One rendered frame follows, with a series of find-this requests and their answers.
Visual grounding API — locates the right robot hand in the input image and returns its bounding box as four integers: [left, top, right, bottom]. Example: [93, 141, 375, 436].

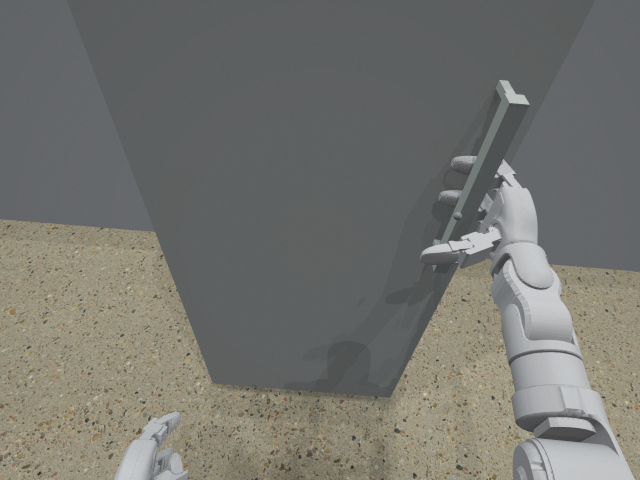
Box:
[420, 156, 538, 269]

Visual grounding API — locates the fridge door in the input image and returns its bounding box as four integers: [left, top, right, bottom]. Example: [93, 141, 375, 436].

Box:
[67, 0, 595, 398]

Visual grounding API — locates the right robot forearm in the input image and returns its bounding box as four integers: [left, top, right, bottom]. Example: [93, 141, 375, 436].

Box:
[490, 242, 635, 480]

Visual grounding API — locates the left robot hand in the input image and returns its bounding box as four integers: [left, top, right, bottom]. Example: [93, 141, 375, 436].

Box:
[114, 412, 188, 480]

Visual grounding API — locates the handle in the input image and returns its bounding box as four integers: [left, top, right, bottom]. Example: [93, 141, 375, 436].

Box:
[432, 80, 530, 273]

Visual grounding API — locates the robot right upper arm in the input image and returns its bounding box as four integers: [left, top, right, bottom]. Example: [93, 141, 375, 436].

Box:
[513, 438, 632, 480]

